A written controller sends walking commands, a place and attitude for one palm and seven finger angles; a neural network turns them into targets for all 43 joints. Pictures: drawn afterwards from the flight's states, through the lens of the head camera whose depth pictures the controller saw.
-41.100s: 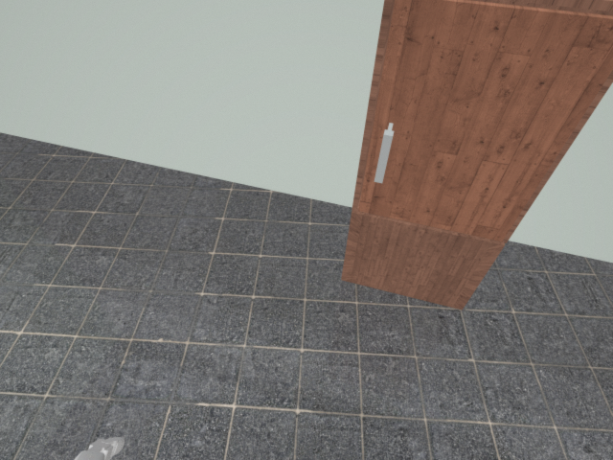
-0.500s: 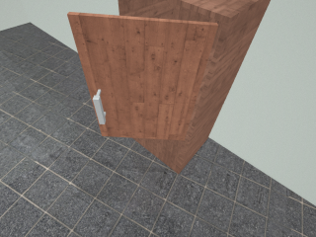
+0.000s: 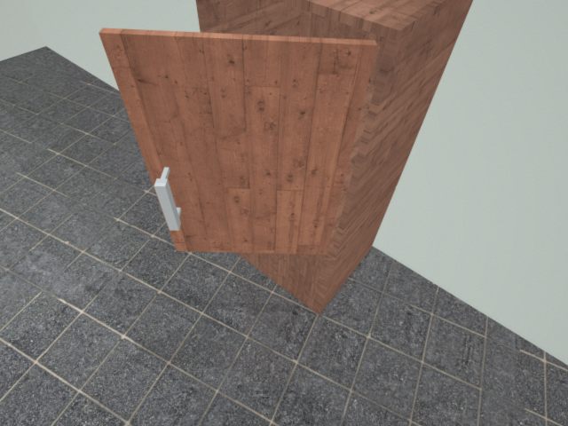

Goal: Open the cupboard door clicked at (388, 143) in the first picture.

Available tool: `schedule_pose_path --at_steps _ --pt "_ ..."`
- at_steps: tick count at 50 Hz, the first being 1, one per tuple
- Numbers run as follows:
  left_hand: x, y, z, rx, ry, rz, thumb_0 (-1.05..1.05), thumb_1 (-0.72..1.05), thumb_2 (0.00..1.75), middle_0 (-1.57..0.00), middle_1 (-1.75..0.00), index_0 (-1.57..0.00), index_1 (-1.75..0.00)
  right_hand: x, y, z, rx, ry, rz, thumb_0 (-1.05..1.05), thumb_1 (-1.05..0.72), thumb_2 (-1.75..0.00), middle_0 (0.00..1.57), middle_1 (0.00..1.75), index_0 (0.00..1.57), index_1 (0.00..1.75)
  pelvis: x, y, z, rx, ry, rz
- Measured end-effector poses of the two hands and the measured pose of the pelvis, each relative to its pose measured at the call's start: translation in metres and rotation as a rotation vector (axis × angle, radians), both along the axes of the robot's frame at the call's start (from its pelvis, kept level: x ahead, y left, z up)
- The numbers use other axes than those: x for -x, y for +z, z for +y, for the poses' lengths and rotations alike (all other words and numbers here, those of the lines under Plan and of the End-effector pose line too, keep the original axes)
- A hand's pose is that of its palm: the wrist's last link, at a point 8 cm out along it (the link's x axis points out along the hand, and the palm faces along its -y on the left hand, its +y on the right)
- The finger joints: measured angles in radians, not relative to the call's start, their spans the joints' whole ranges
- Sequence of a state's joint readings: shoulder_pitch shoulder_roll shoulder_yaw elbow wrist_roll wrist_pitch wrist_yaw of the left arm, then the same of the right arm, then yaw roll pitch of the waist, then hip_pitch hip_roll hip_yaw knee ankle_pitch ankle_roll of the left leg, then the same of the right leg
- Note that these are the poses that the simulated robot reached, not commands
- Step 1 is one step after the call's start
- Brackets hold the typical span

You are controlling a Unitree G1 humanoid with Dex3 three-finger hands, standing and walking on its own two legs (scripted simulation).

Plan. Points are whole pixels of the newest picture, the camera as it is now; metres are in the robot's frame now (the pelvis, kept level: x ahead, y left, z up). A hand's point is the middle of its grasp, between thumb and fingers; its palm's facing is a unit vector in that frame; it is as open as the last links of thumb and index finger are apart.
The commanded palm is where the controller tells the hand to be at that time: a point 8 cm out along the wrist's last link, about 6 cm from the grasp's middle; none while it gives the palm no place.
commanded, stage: come to a stop and stand still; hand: left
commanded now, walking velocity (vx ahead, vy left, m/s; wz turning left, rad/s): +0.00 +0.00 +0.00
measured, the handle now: (170, 199) +0.57 +0.29 -0.10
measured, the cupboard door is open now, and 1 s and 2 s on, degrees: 39 39 39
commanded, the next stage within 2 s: look again from close up in 0.16 s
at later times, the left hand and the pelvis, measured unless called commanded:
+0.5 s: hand out of the picture -0.01 +0.17 -0.18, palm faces +0.03 -0.97 -0.23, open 7.4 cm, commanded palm none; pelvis -0.01 +0.00 -0.01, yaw +0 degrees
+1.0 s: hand out of the picture -0.02 +0.15 -0.18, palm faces +0.02 -0.98 -0.19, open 7.4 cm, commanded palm none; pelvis -0.03 -0.02 -0.01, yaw +0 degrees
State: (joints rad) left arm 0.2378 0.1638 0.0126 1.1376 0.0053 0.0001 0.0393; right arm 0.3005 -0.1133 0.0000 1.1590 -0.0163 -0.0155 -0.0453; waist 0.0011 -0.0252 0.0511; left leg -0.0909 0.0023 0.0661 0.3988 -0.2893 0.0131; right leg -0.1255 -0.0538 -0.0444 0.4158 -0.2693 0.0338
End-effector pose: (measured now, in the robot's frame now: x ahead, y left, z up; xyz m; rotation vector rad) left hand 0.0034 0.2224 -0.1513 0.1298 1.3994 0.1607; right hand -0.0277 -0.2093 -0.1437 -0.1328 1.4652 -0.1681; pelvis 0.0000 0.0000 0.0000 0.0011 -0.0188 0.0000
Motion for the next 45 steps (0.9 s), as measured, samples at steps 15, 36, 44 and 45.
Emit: schedule_pose_path --at_steps 15,36,44,45 --pt "0.021 -0.003 -0.019 0.020 0.005 0.035 0.01 0.92 0.90 -0.20 -0.29 -0.19 -0.30 -0.020 0.001 -0.017 0.020 0.031 -0.043 0.00 -0.91 -0.89 0.20 0.30 0.20 0.30 0.002 -0.001 -0.007 0.012 0.003 0.013" --pt "0.019 0.011 -0.005 -0.045 -0.036 -0.052 0.01 0.91 0.90 -0.20 -0.29 -0.19 -0.30 -0.014 -0.011 -0.026 -0.016 0.062 -0.135 0.01 -0.93 -0.89 0.20 0.30 0.20 0.30 0.028 -0.005 -0.011 -0.014 -0.009 -0.012" --pt "0.026 0.008 -0.017 -0.024 -0.033 -0.031 0.01 0.91 0.90 -0.20 -0.29 -0.20 -0.30 0.004 -0.008 -0.030 -0.020 0.054 -0.078 0.00 -0.92 -0.89 0.20 0.30 0.20 0.30 0.031 -0.003 -0.020 -0.013 -0.008 -0.006" --pt "0.026 0.007 -0.018 -0.021 -0.032 -0.029 0.01 0.91 0.90 -0.20 -0.29 -0.20 -0.30 0.006 -0.008 -0.031 -0.020 0.053 -0.072 0.00 -0.91 -0.90 0.20 0.30 0.20 0.30 0.031 -0.003 -0.021 -0.013 -0.007 -0.006"
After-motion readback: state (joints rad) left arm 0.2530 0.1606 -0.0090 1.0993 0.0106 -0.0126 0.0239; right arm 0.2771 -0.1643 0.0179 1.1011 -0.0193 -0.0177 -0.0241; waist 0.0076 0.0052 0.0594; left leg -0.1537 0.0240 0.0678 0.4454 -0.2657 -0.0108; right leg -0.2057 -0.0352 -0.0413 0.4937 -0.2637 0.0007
